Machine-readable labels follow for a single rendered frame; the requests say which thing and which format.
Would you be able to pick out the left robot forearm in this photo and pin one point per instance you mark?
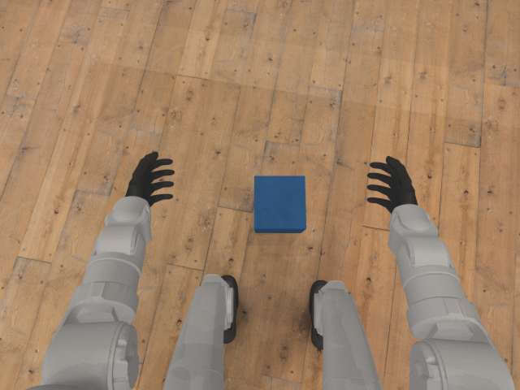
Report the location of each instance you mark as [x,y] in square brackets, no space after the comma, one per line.
[108,291]

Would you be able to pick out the right robot forearm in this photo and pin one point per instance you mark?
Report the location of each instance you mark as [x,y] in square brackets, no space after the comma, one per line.
[437,304]

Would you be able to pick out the robot right upper arm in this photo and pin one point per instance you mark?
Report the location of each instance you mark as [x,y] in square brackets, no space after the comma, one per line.
[440,364]

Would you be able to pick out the left robot thigh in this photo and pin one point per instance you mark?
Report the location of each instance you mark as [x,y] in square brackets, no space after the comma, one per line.
[197,362]

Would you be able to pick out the robot right hand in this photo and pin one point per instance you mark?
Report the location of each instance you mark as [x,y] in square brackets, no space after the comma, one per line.
[401,191]

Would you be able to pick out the robot thigh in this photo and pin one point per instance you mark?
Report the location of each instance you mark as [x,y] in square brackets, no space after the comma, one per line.
[197,362]
[348,363]

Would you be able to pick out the right robot thigh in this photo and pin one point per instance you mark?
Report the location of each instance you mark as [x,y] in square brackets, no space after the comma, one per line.
[348,363]

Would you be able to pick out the carton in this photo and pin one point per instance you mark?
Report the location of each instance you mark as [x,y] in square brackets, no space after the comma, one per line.
[279,203]

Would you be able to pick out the robot left upper arm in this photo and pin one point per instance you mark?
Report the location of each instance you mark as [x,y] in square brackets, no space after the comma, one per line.
[92,356]

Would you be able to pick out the robot left hand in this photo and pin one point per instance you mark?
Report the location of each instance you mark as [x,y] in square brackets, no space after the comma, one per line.
[140,184]

